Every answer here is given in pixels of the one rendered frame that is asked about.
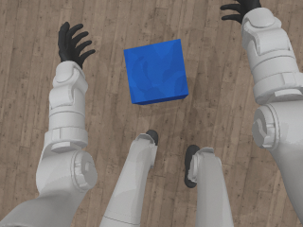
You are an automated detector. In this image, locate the right robot upper arm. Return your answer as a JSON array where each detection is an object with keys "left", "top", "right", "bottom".
[{"left": 251, "top": 100, "right": 303, "bottom": 227}]

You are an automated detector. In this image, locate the left robot upper arm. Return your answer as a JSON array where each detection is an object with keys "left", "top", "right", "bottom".
[{"left": 0, "top": 149, "right": 98, "bottom": 227}]

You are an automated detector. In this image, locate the right robot hand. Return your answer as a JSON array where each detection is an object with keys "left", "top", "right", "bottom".
[{"left": 220, "top": 0, "right": 261, "bottom": 25}]

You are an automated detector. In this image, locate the right robot forearm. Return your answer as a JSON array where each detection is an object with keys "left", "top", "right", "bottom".
[{"left": 241, "top": 8, "right": 303, "bottom": 106}]

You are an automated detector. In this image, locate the left robot hand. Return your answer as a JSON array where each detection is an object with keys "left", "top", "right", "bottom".
[{"left": 58, "top": 22, "right": 96, "bottom": 70}]

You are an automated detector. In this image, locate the carton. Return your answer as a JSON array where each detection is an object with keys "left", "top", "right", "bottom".
[{"left": 123, "top": 39, "right": 188, "bottom": 105}]

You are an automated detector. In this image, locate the left robot forearm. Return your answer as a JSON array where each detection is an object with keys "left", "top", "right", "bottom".
[{"left": 36, "top": 61, "right": 88, "bottom": 191}]

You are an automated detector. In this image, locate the left robot foot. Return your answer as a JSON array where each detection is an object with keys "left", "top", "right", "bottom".
[{"left": 146, "top": 130, "right": 158, "bottom": 146}]

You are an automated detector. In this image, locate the left robot thigh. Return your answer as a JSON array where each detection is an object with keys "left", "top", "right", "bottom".
[{"left": 99, "top": 138, "right": 158, "bottom": 227}]

